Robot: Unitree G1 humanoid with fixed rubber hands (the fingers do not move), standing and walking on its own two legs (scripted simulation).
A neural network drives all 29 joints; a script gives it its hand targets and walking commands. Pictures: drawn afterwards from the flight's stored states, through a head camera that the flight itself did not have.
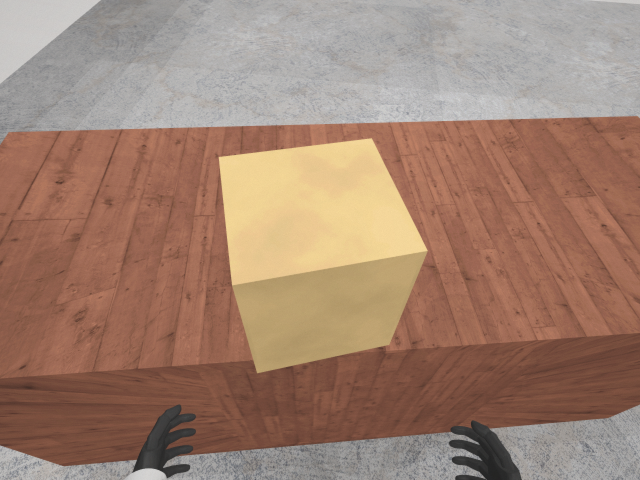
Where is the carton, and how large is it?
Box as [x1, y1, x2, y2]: [219, 138, 427, 372]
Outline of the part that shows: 371,138 219,157 232,286 257,372 388,344 427,250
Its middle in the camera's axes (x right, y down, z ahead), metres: -0.01 +0.03 +0.56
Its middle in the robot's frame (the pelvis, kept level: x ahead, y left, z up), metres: +0.41 +0.02 +0.01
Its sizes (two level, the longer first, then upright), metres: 0.210 0.200 0.250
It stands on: a pedestal, 0.66 m high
